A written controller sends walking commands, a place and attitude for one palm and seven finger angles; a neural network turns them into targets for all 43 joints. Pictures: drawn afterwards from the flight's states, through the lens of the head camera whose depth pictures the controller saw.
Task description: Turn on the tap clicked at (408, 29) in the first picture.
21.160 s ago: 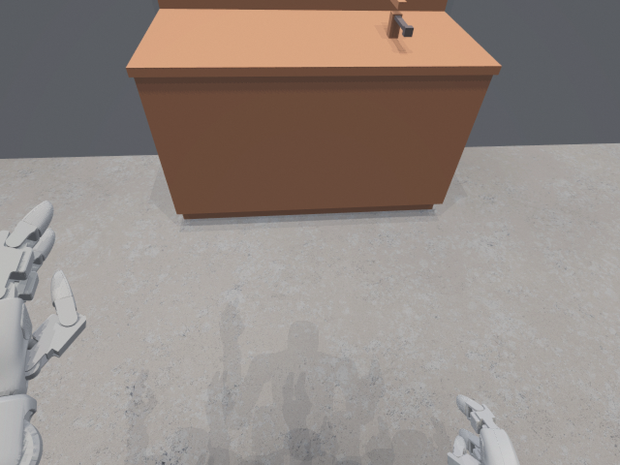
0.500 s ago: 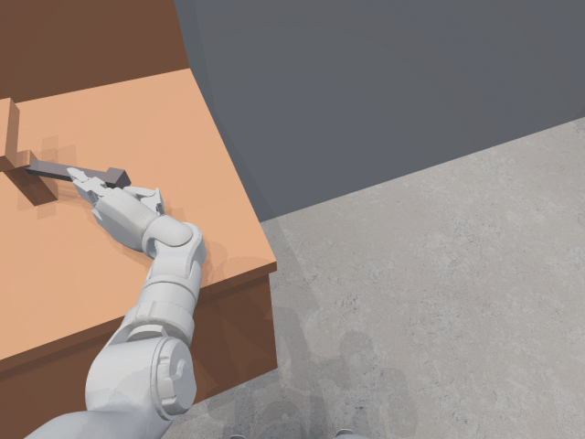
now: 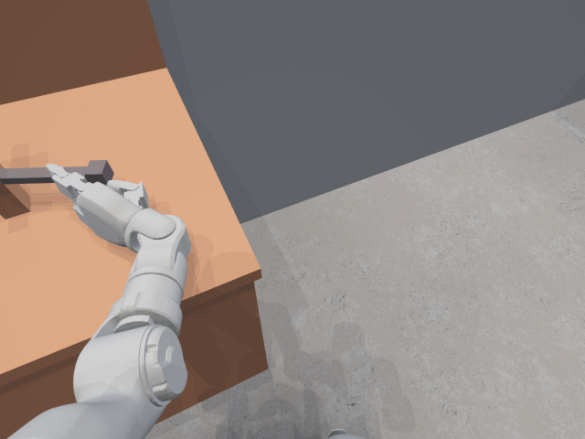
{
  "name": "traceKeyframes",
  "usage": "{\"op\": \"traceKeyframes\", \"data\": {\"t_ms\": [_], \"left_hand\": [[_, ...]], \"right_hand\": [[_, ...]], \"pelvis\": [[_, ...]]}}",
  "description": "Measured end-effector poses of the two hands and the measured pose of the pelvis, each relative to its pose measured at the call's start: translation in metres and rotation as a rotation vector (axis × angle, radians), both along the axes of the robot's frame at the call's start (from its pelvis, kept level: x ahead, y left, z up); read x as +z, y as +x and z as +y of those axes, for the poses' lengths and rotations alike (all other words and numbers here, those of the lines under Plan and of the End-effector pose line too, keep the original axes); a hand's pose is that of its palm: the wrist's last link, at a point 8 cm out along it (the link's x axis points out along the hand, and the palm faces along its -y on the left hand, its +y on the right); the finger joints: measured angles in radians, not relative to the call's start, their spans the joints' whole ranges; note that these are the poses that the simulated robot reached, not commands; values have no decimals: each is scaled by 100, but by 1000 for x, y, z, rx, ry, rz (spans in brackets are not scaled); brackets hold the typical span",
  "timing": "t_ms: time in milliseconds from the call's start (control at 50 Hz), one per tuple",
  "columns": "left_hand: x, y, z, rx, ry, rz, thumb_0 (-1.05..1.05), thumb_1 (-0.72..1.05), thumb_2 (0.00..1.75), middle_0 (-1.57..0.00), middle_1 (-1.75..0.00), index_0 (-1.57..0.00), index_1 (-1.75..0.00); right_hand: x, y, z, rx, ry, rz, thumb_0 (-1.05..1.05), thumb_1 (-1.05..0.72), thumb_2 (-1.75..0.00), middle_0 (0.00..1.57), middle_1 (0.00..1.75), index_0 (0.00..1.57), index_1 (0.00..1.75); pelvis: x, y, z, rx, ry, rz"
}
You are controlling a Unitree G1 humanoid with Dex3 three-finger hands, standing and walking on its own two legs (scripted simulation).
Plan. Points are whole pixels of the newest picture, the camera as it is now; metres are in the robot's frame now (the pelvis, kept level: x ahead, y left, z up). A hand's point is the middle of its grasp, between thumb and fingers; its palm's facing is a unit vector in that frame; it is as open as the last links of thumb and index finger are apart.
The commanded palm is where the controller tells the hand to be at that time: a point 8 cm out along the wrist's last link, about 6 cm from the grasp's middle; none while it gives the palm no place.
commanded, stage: lift the hand up off the lever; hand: left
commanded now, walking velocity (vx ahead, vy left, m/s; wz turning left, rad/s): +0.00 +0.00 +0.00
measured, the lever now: (99, 173) +0.49 +0.26 +0.08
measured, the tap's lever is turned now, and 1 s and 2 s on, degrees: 68 64 64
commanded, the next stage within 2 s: none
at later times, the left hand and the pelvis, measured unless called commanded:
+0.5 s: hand (122, 193) +0.44 +0.22 +0.09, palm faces +0.84 -0.54 -0.11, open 7.9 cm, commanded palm +0.38 +0.22 +0.10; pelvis +0.00 +0.01 +0.01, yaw +1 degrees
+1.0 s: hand (118, 187) +0.44 +0.22 +0.10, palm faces +0.84 -0.52 -0.12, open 7.9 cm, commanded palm +0.38 +0.23 +0.12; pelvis +0.01 +0.01 +0.01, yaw +0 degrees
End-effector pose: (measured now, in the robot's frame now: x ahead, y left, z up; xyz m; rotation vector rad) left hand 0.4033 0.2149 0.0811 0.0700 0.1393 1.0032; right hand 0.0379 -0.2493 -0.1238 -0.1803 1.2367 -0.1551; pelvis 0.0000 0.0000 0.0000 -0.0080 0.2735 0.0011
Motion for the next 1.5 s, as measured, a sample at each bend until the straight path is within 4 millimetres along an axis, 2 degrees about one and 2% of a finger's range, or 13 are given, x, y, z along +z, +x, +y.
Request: {"op": "traceKeyframes", "data": {"t_ms": [400,500,620,860,1080,1240,1380,1500], "left_hand": [[7,-20,9,3,-15,-7,4,85,88,-15,-15,-15,-15],[16,-21,12,-3,2,-17,3,88,89,-15,-15,-15,-15],[20,-18,6,-23,-12,6,2,89,90,-15,-15,-15,-15],[26,-13,2,-4,-19,15,2,89,90,-15,-15,-15,-15],[35,-28,17,21,-6,6,2,89,90,-15,-15,-15,-15],[43,-27,14,-7,-13,-9,2,90,90,-15,-15,-15,-15],[48,-31,9,-18,-25,3,2,90,90,-15,-15,-15,-15],[52,-36,11,-4,-26,6,2,90,90,-15,-15,-15,-15]], "right_hand": [[6,31,15,41,20,-69,0,-90,-90,20,30,20,30],[6,40,18,61,23,-84,1,-90,-90,20,30,20,30],[7,46,21,80,25,-91,1,-90,-90,20,30,20,30],[9,39,16,51,21,-85,1,-90,-90,20,30,20,30],[16,33,8,32,5,-80,1,-90,-90,20,30,20,30],[21,50,8,58,-9,-116,1,-90,-90,20,30,20,30],[25,68,17,65,10,-160,1,-90,-90,20,30,20,30],[27,78,24,78,24,-182,1,-90,-90,20,30,20,30]], "pelvis": [[6,6,8,6,-4,-49],[7,4,9,13,-6,-57],[8,3,10,19,-4,-63],[10,4,7,5,0,-62],[17,6,5,7,-1,-99],[19,4,6,16,-1,-112],[22,7,9,10,2,-126],[23,7,9,9,3,-139]]}}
